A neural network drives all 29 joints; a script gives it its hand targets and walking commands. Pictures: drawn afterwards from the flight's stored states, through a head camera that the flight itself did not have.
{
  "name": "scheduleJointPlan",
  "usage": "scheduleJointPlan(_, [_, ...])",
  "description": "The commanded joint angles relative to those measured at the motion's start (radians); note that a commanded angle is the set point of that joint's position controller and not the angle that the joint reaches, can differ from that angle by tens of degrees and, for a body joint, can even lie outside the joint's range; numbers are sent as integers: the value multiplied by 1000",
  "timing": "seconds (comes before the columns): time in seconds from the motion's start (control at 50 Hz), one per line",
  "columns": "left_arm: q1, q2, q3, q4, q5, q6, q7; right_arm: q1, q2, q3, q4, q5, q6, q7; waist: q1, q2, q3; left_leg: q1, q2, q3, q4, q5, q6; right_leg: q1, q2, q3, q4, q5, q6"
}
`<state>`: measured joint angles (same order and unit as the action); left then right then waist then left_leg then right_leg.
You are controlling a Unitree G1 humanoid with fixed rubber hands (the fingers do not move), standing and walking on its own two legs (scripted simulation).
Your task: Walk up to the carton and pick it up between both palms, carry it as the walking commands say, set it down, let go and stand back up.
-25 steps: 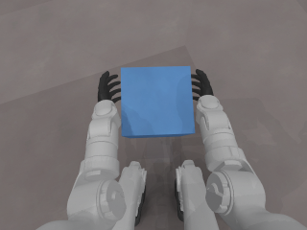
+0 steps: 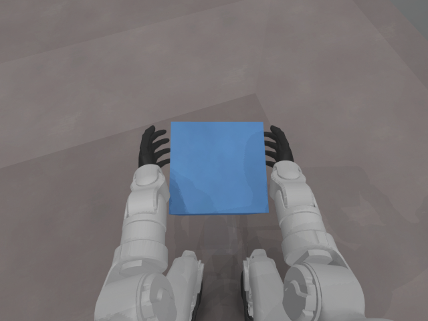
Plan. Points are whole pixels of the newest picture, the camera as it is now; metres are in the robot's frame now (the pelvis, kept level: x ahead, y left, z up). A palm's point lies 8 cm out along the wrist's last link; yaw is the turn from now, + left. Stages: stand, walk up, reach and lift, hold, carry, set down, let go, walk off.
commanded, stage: reach and lift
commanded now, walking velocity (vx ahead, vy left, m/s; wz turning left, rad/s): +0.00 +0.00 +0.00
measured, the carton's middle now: (215, 175) +0.41 +0.03 -0.12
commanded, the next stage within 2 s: none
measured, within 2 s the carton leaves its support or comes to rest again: neither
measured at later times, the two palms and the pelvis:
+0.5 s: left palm (137, 159) +0.37 +0.15 +0.05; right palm (291, 158) +0.39 -0.11 +0.03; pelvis +0.02 +0.00 +0.07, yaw -1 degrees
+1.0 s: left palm (115, 147) +0.36 +0.15 +0.12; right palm (304, 147) +0.37 -0.11 +0.10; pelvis +0.03 +0.00 +0.11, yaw +0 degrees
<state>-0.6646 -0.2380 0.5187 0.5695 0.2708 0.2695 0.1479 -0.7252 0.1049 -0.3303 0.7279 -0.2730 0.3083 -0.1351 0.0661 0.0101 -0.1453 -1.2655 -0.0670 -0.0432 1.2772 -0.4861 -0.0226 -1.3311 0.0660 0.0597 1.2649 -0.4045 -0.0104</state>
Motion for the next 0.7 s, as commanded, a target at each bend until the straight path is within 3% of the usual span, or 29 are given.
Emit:
scheduleJointPlan(0.0, [-559, -1009, -596, 153, -127, 20, -294, -615, 1061, 500, -26, 140, -69, 255, 8, -66, -723, 246, -97, -4, -197, 217, 11, 630, 94, 28, -163, 218, 6])
scheduleJointPlan(0.68, [-287, -1035, -625, 110, -106, 49, -310, -373, 1055, 532, -93, 117, -37, 287, 11, -33, -479, 706, -46, -49, -583, 387, 22, 1003, 42, 66, -551, 336, -3])
